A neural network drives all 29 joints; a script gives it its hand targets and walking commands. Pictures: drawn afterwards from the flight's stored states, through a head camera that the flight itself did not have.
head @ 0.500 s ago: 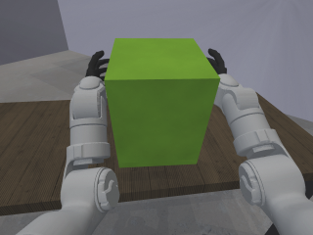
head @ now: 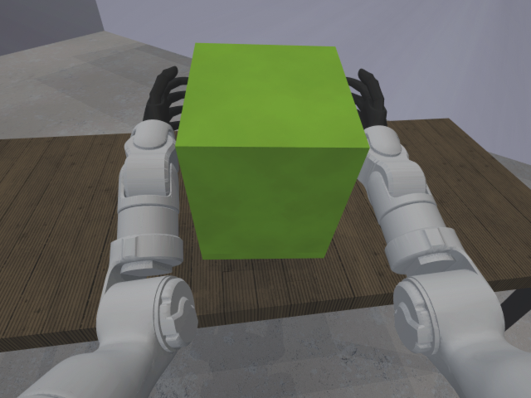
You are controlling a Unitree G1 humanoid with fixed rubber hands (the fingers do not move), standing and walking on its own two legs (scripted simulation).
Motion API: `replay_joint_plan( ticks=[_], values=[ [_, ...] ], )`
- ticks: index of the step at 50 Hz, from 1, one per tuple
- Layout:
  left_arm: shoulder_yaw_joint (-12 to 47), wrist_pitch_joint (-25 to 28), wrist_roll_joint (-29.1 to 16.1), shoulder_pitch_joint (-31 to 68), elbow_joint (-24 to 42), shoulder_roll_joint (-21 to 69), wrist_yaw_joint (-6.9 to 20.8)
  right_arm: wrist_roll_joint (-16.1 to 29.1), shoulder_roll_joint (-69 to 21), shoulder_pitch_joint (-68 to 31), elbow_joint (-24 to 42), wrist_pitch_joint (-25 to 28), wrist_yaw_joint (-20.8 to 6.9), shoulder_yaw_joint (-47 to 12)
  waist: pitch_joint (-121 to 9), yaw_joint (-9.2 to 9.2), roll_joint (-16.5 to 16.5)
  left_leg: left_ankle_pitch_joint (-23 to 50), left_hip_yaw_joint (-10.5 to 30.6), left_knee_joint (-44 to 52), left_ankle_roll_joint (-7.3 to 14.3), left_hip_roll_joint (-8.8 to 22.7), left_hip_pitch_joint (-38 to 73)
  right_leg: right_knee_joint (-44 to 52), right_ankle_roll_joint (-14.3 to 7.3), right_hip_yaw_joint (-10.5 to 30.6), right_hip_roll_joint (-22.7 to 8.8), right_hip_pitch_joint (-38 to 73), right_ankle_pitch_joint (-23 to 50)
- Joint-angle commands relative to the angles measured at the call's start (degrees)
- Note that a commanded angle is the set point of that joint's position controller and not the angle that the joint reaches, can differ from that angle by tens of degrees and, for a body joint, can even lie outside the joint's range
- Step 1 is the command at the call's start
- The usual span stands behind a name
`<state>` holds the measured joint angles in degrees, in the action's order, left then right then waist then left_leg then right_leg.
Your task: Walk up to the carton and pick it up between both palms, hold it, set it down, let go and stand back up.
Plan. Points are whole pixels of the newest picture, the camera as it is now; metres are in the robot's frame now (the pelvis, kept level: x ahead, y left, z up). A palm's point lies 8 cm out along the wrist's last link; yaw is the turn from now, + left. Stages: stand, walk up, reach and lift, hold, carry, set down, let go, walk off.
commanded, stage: set down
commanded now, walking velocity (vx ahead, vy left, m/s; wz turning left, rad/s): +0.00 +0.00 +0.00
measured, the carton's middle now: (265, 159) +0.41 -0.01 +0.19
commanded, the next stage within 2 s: none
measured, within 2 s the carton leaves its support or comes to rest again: neither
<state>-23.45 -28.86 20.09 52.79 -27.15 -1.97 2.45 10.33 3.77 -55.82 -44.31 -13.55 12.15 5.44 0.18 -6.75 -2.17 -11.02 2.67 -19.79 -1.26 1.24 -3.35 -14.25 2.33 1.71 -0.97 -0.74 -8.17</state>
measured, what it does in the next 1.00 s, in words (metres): stands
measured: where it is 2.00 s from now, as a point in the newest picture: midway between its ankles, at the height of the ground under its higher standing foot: outside the picture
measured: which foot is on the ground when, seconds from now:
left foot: down 0.00-1.00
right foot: down 0.00-1.00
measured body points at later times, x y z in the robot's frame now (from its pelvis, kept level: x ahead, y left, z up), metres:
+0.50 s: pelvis +0.00 +0.00 +0.00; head -0.03 +0.04 +0.45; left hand +0.43 +0.14 +0.21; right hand +0.40 -0.16 +0.22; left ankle +0.00 +0.13 -0.75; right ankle +0.00 -0.15 -0.75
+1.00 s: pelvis +0.01 +0.00 +0.00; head -0.01 +0.04 +0.45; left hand +0.45 +0.13 +0.18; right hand +0.41 -0.16 +0.19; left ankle +0.00 +0.13 -0.75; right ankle +0.00 -0.15 -0.75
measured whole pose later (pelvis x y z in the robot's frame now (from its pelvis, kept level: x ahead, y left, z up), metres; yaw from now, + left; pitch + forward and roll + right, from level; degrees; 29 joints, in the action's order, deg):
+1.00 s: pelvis +0.01 +0.00 +0.00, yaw +0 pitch -5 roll -1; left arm -23.6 -14.5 20.1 51.2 -43.6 -3.7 3.8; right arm -2.2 -3.7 -49.0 -44.7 -6.4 10.6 17.3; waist 2.0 -6.8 -4.1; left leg -11.8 2.7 -19.8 -1.0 1.2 -2.8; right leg -12.8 2.3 1.6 -1.0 0.5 -8.0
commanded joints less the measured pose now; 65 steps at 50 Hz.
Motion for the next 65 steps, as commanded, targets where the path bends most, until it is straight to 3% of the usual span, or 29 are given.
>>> replay_joint_plan(
  ticks=[1, 4, 5, 6, 7, 11, 12, 13, 18, 21, 22, 24, 25, 28, 30, 31, 32, 34, 35, 37, 39, 42, 51, 53, 56, 58, 62, 63, 65],
  values=[
    [23.4, 1.7, -8.6, 32.8, 4.1, 29.6, 8.3, 3.6, -35.1, -36.9, 16.8, 5.6, -4.6, -19.5, -29.4, 0.8, 1.3, 26.1, -4.9, -0.8, -1.4, -5.7, 11.4, -1.4, 2.6, -6.5, 4.7, 15.0, 31.5],
    [25.0, 2.4, -9.8, 34.0, 5.3, 29.9, 8.5, 3.3, -34.6, -37.3, 19.4, 6.6, -4.4, -19.2, -30.8, 0.16, 1.8, 26.4, -4.9, -1.2, -1.8, -5.9, 11.6, -1.4, 2.7, -6.7, 4.6, 14.9, 32.9],
    [24.5, 2.4, -9.6, 33.4, 4.6, 29.8, 8.5, 3.2, -35.0, -37.9, 18.6, 6.5, -4.5, -19.4, -29.2, 0.83, 0.8, 25.0, -5.1, -1.0, -1.5, -6.1, 11.3, -1.3, 2.8, -6.6, 4.6, 14.6, 32.4],
    [24.2, 2.7, -9.4, 34.3, 3.1, 30.1, 8.7, 2.2, -33.9, -37.5, 16.9, 6.8, -4.7, -16.5, -28.0, -0.67, 1.8, 23.8, -5.1, -0.4, -1.7, -5.6, 10.9, -0.2, 2.5, -7.3, 4.9, 11.9, 28.2],
    [24.1, 2.6, -9.2, 33.3, 1.7, 30.4, 8.8, 1.9, -33.4, -38.6, 18.2, 7.0, -4.8, -16.4, -26.8, -0.92, 2.2, 22.5, -4.9, -0.3, -1.7, -5.6, 10.2, -0.1, 2.3, -7.1, 4.6, 11.9, 26.8],
    [20.5, 3.2, -6.7, 34.5, -3.4, 28.8, 9.9, -1.5, -32.3, -36.0, 11.7, 7.1, -5.7, -9.7, -21.6, -1.4, 2.5, 14.8, -6.5, 1.8, -1.0, -5.7, 8.4, 1.4, 1.9, -7.3, 4.3, 9.5, 16.7],
    [21.1, 3.6, -6.6, 34.4, -2.4, 29.2, 10.0, -2.2, -32.3, -34.3, 10.4, 7.1, -5.9, -9.3, -21.9, -1.91, 3.7, 15.0, -6.5, 2.0, -1.4, -5.6, 8.6, 1.2, 1.6, -7.6, 4.1, 9.5, 16.6],
    [20.6, 4.1, -6.8, 35.0, -4.3, 28.6, 10.2, -3.4, -31.2, -34.3, 10.6, 7.5, -5.9, -8.0, -22.2, -2.35, 2.5, 14.3, -6.9, 2.2, -1.2, -5.5, 8.1, 1.2, 1.7, -7.7, 4.0, 9.7, 16.1],
    [17.2, 5.9, -5.5, 36.4, -8.1, 26.1, 10.6, -7.4, -30.7, -32.2, 4.9, 7.4, -6.9, -3.6, -16.4, -1.91, 2.1, 6.2, -7.8, 4.8, -0.1, -5.0, 5.5, 1.9, 1.9, -7.6, 3.3, 7.8, 7.9],
    [17.1, 8.0, -5.9, 38.6, -8.4, 25.8, 10.7, -9.7, -32.4, -32.2, 4.3, 8.3, -7.5, -3.1, -18.7, -1.92, 1.4, 6.6, -8.3, 4.8, -0.1, -5.1, 4.2, 0.6, 1.9, -7.4, 3.1, 9.8, 10.5],
    [17.4, 8.9, -6.3, 38.8, -8.5, 25.9, 10.6, -9.7, -34.0, -31.9, 5.7, 8.6, -7.6, -5.0, -21.0, -0.81, 0.6, 7.2, -8.6, 4.6, 0.1, -5.3, 3.5, -0.4, 1.9, -6.9, 3.0, 11.6, 12.6],
    [17.6, 10.4, -6.9, 39.8, -8.6, 26.3, 10.1, -10.0, -35.0, -32.0, 5.2, 9.1, -7.9, -5.0, -23.4, -1.3, 1.3, 9.3, -8.3, 4.1, -0.3, -5.2, 3.9, -1.0, 1.9, -7.1, 3.4, 12.1, 15.4],
    [18.7, 10.9, -7.1, 39.6, -8.3, 27.0, 9.8, -9.8, -35.5, -30.4, 3.9, 9.2, -7.9, -5.4, -23.9, -1.47, 3.4, 10.3, -8.2, 3.8, -0.9, -5.1, 4.0, -1.4, 1.8, -7.3, 3.5, 12.4, 16.7],
    [21.3, 12.7, -8.7, 40.6, -8.2, 28.5, 9.3, -10.4, -36.9, -32.2, 6.9, 10.9, -7.3, -5.9, -28.9, -1.87, 3.1, 12.6, -8.2, 2.7, -1.1, -5.2, 3.7, -1.9, 1.6, -7.0, 3.3, 13.4, 20.4],
    [20.0, 13.0, -8.2, 38.7, -10.0, 27.6, 9.5, -10.6, -37.3, -30.1, 5.0, 10.5, -7.4, -6.1, -26.3, -2.12, 2.2, 11.3, -8.4, 3.3, -0.9, -5.4, 2.5, -1.6, 2.1, -6.7, 3.1, 14.6, 21.1],
    [18.3, 13.0, -7.5, 36.4, -11.8, 27.1, 9.7, -11.2, -37.4, -30.4, 6.5, 10.8, -7.5, -6.7, -24.0, -0.76, 1.2, 11.2, -8.7, 3.5, -0.5, -5.4, 1.6, -1.8, 2.4, -6.4, 3.0, 14.9, 22.1],
    [18.5, 12.9, -7.4, 36.8, -12.6, 27.3, 9.8, -11.3, -36.6, -30.2, 5.0, 10.6, -7.5, -5.6, -23.3, -1.6, 1.8, 9.9, -8.2, 4.0, -0.5, -5.3, 1.6, -1.4, 2.4, -6.7, 2.8, 13.7, 20.0],
    [17.8, 13.1, -6.9, 34.5, -13.3, 27.1, 10.2, -11.7, -36.8, -29.5, 5.9, 11.0, -7.3, -6.0, -23.5, -0.89, 1.0, 10.9, -8.7, 3.8, -0.2, -5.4, 1.8, -1.7, 2.4, -6.4, 2.7, 14.5, 22.3],
    [19.1, 13.6, -7.5, 36.9, -12.3, 27.6, 10.2, -11.9, -37.1, -29.9, 5.3, 10.9, -7.1, -5.3, -23.9, -2.18, 1.6, 11.5, -8.1, 3.6, -0.7, -5.2, 1.9, -1.9, 2.4, -6.8, 2.8, 14.1, 22.4],
    [19.6, 14.5, -7.9, 37.7, -11.7, 27.7, 10.1, -12.2, -37.9, -28.5, 4.9, 11.2, -7.0, -5.3, -25.8, -2.68, 1.9, 12.1, -8.5, 3.2, -0.9, -5.2, 2.7, -2.0, 2.5, -6.6, 2.6, 14.4, 24.1],
    [19.0, 15.0, -7.7, 36.7, -12.4, 27.5, 10.1, -12.7, -38.5, -28.5, 5.9, 11.4, -7.2, -5.6, -25.7, -2.12, 1.9, 12.1, -8.6, 3.4, -0.7, -5.5, 1.4, -2.6, 2.6, -6.1, 2.3, 14.9, 25.9],
    [17.4, 15.3, -7.2, 36.0, -14.5, 27.4, 10.7, -13.7, -38.8, -28.2, 5.5, 11.5, -7.1, -4.7, -24.9, -2.01, 0.8, 10.6, -9.1, 3.9, -0.3, -5.6, 0.1, -2.4, 3.0, -6.2, 2.0, 16.0, 26.2],
    [16.8, 17.4, -6.9, 38.7, -17.0, 26.4, 11.5, -16.6, -40.5, -28.1, 4.7, 11.7, -7.2, -1.6, -25.3, -2.93, 2.0, 8.3, -9.2, 4.9, -0.2, -5.4, -1.7, -2.8, 3.1, -6.3, 1.6, 15.8, 24.5],
    [15.9, 17.7, -6.4, 38.1, -17.3, 26.1, 11.7, -17.4, -40.7, -26.8, 3.9, 11.5, -7.3, -1.5, -23.7, -2.83, 0.7, 8.0, -9.5, 5.1, 0.0, -5.5, -2.4, -2.8, 3.3, -6.0, 1.3, 16.4, 24.9],
    [16.2, 18.3, -6.3, 37.1, -17.9, 26.1, 12.0, -18.4, -40.9, -25.7, 3.8, 12.0, -7.1, -1.1, -24.5, -3.48, 1.5, 9.7, -9.4, 5.0, -0.5, -5.4, -2.6, -3.6, 3.6, -5.8, 1.1, 17.2, 28.7],
    [16.9, 18.9, -7.0, 39.3, -16.8, 26.2, 11.8, -18.5, -42.0, -26.5, 3.8, 11.8, -7.2, -0.9, -26.3, -2.95, 3.1, 9.6, -9.4, 5.0, -0.4, -5.5, -2.5, -3.5, 3.3, -5.7, 1.1, 17.0, 27.5],
    [15.4, 18.9, -6.1, 38.8, -19.1, 25.5, 12.4, -19.9, -41.5, -26.6, 3.7, 11.9, -7.0, 1.3, -24.0, -3.96, 2.7, 8.1, -9.7, 5.4, -0.4, -5.2, -3.5, -2.9, 3.5, -6.3, 1.0, 16.2, 25.7],
    [14.5, 19.1, -5.8, 38.9, -19.3, 25.3, 12.3, -20.0, -42.1, -26.6, 3.7, 11.9, -7.4, 1.6, -23.7, -3.15, 2.3, 7.8, -9.8, 5.5, -0.4, -5.2, -3.8, -3.2, 3.5, -6.0, 1.0, 16.6, 24.9],
    [15.3, 19.7, -6.5, 40.7, -19.0, 25.0, 12.6, -21.0, -41.9, -26.2, 3.3, 11.8, -7.1, 2.4, -24.6, -4.78, 1.9, 7.2, -9.7, 5.7, -0.3, -5.3, -4.7, -3.2, 3.5, -6.2, 0.8, 17.2, 26.3]
  ],
)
